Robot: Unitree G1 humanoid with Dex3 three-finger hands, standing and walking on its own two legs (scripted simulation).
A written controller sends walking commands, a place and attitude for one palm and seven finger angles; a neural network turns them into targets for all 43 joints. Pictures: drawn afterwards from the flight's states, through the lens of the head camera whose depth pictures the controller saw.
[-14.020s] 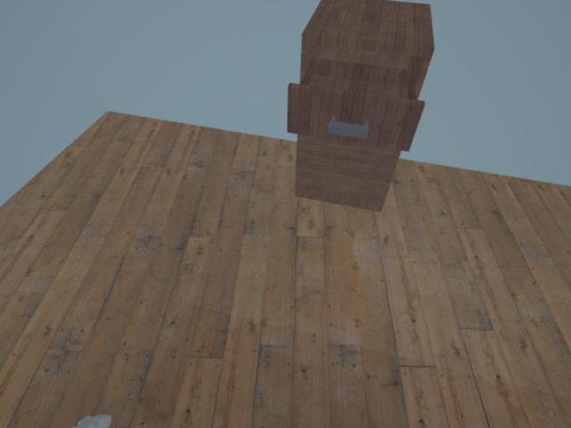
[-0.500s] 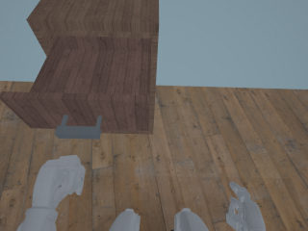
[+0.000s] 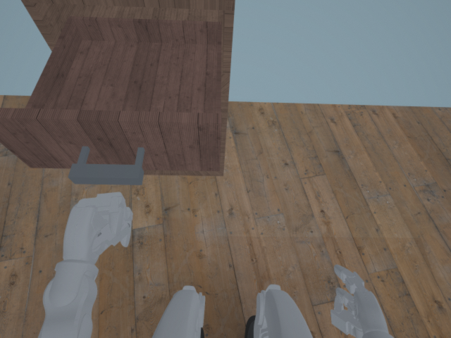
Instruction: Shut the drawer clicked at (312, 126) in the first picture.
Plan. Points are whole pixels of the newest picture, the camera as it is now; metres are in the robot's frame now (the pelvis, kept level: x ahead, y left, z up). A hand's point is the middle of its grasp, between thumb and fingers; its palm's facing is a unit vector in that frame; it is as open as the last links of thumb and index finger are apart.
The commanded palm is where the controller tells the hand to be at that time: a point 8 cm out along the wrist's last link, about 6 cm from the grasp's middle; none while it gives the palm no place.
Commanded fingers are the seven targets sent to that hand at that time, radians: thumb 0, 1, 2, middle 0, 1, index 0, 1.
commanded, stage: bring the fist close to the handle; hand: left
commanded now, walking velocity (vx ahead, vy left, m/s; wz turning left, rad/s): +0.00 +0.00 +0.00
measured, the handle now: (110, 163) +0.40 +0.23 +0.03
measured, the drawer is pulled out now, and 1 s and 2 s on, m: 0.30 0.29 0.16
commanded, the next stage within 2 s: push the drawer shut in 0.32 s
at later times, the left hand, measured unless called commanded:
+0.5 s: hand (124, 224) +0.29 +0.18 +0.02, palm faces +0.03 -1.00 -0.03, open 3.3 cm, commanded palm +0.28 +0.24 +0.03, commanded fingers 0.00 0.90 0.90 -1.40 -1.60 -1.40 -1.60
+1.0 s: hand (126, 205) +0.33 +0.19 +0.02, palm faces +0.04 -1.00 -0.04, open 2.8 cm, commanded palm +0.33 +0.23 +0.03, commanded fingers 0.00 0.90 0.90 -1.40 -1.60 -1.40 -1.60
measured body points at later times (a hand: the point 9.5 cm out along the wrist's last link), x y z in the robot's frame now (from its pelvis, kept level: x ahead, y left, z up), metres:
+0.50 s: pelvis +0.00 +0.00 +0.00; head +0.12 +0.02 +0.44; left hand +0.28 +0.24 +0.02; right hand +0.19 -0.24 -0.09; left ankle +0.01 +0.10 -0.61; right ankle +0.05 -0.11 -0.61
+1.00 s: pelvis -0.01 +0.00 +0.00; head +0.11 +0.02 +0.43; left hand +0.32 +0.24 +0.02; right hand +0.16 -0.24 -0.11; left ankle +0.01 +0.10 -0.61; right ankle +0.05 -0.11 -0.61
